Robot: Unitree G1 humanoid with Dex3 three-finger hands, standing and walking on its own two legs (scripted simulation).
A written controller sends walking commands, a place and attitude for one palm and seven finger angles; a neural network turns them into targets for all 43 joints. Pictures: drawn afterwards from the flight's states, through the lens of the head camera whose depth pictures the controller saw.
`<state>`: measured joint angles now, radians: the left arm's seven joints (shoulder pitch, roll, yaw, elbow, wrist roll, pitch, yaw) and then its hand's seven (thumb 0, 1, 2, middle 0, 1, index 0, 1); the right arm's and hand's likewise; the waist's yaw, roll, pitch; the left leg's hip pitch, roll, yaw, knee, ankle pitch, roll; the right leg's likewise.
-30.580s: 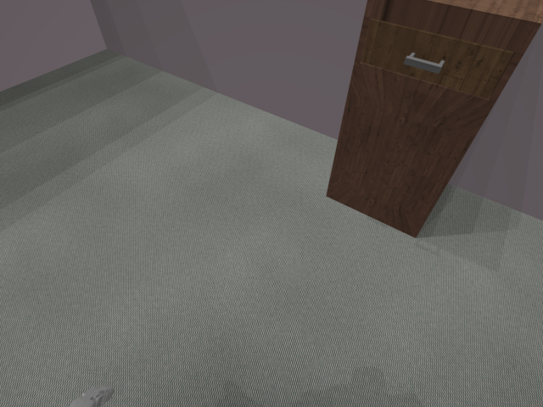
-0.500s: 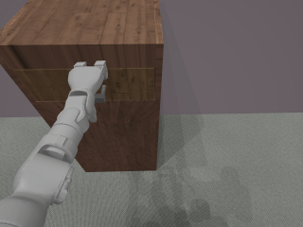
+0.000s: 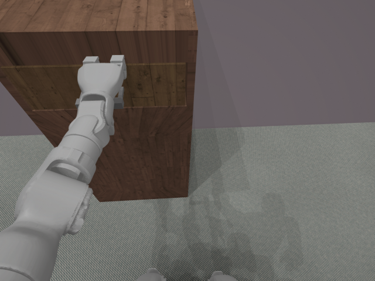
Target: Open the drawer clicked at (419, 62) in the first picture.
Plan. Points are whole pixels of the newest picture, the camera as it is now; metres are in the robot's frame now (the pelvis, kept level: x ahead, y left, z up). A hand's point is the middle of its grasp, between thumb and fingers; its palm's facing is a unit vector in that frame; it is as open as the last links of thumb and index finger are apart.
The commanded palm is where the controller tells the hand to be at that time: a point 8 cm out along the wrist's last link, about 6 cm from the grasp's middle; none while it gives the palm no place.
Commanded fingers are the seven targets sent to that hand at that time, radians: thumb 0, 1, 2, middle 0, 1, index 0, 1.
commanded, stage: lower the fingers behind the handle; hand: left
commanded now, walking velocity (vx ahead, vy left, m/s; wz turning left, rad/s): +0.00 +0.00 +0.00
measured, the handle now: (101, 97) +0.54 +0.20 +0.06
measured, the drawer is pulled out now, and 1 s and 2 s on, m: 0.00 0.00 0.01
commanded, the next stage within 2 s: close the thumb around the handle in 0.58 s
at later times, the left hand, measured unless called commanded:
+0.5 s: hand (124, 113) +0.51 +0.14 +0.04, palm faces +0.11 -0.04 -0.99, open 13.7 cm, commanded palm +0.50 +0.16 +0.09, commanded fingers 0.00 -0.50 0.30 -0.30 -1.20 -0.30 -1.20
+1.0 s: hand (123, 112) +0.50 +0.14 +0.04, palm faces +0.01 -0.01 -1.00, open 10.9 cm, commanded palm +0.49 +0.17 +0.09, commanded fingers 0.00 0.45 0.71 -0.37 -1.30 -0.37 -1.30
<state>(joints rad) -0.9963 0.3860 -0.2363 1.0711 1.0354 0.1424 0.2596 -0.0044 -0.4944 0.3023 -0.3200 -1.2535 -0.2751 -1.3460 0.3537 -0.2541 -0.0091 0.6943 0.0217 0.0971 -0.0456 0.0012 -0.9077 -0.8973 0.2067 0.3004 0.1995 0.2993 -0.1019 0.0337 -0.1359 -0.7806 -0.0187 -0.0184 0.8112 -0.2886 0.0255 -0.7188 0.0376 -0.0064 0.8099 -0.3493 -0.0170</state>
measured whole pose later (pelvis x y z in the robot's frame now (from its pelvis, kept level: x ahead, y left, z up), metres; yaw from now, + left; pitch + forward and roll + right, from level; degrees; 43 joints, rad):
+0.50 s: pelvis +0.00 +0.01 -0.02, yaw -1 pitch +20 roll -2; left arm -0.95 0.33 -0.17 1.09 1.09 0.07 0.44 0.00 -0.49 0.30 -0.44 -1.27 -0.32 -1.28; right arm 0.35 -0.23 -0.01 0.72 0.00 0.04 -0.05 0.00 -0.91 -0.90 0.21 0.30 0.20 0.30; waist -0.13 0.05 -0.16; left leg -0.96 -0.02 0.00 0.95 -0.34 0.04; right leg -0.89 0.04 0.01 0.94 -0.39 0.00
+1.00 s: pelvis +0.01 +0.00 +0.00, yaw -2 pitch +17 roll -1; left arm -0.92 0.35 -0.16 1.13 1.09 0.08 0.38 0.00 -0.05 0.49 -0.37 -1.26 -0.36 -1.26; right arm 0.34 -0.25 -0.01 0.68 0.02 0.06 -0.09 0.00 -0.91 -0.90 0.21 0.30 0.20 0.30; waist -0.14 0.04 -0.14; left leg -0.82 0.00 0.01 0.83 -0.31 0.03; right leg -0.76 0.05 0.02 0.82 -0.35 -0.01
